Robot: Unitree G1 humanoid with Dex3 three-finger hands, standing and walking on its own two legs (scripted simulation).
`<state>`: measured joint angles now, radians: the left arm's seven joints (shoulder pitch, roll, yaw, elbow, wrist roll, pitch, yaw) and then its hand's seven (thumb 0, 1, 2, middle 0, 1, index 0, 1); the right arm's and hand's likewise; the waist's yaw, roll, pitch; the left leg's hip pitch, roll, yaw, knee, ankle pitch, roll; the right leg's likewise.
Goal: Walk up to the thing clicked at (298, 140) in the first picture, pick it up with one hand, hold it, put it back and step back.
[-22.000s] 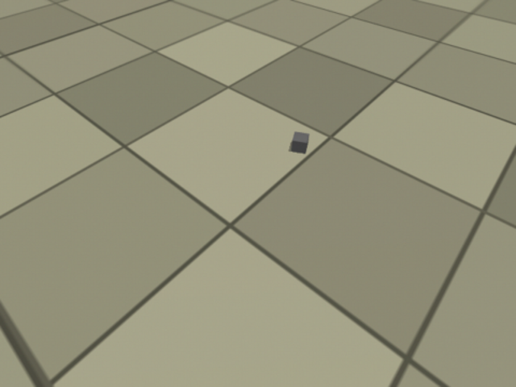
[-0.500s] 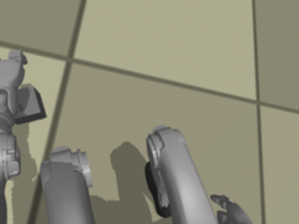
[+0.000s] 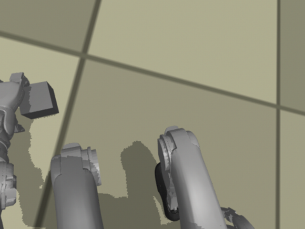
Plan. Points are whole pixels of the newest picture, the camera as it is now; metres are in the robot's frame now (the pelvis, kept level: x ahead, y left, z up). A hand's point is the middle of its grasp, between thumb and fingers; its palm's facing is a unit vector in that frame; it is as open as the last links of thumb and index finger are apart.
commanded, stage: close in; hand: left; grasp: from above
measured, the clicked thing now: (38, 100) +0.48 +0.28 -0.29
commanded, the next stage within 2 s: rest palm in 0.04 s
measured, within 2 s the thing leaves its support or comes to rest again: neither
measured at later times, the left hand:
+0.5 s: hand (30, 100) +0.46 +0.28 -0.23, palm faces -0.45 -0.11 -0.89, open 13.9 cm
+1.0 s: hand (34, 101) +0.47 +0.28 -0.25, palm faces -0.43 -0.12 -0.89, open 14.0 cm
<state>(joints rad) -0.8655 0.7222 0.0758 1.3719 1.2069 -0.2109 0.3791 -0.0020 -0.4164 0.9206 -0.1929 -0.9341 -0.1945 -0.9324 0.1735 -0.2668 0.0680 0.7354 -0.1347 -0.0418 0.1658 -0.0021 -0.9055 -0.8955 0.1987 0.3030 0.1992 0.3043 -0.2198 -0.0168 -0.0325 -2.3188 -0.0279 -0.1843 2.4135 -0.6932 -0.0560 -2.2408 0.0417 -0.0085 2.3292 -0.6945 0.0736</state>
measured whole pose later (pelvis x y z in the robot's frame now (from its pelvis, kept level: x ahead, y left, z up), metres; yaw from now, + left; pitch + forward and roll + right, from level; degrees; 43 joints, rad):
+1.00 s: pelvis +0.00 +0.01 -0.02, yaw -5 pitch +31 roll -12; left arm -1.03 0.87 0.15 1.71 1.29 -0.19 0.61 0.00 -0.50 1.00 -0.10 -0.98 -0.09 -0.99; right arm 0.12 -0.31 0.19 0.73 -0.25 -0.18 0.25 0.00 -0.89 -0.90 0.20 0.30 0.20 0.30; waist -0.35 -0.08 0.07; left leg -2.36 -0.01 -0.26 2.53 -0.73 -0.05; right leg -2.26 0.07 -0.06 2.38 -0.69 0.08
